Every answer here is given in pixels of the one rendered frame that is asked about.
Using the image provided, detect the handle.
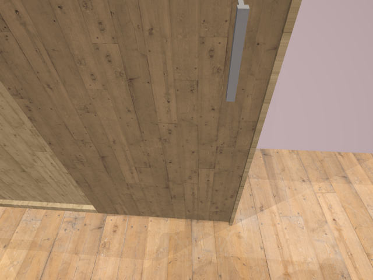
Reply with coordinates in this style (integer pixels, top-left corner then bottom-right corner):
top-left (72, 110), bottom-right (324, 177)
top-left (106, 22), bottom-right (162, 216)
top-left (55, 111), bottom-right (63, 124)
top-left (226, 0), bottom-right (249, 102)

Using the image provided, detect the wardrobe door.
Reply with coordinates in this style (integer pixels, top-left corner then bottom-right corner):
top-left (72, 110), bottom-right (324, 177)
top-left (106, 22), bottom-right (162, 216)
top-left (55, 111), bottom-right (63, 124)
top-left (0, 81), bottom-right (92, 205)
top-left (0, 0), bottom-right (290, 222)

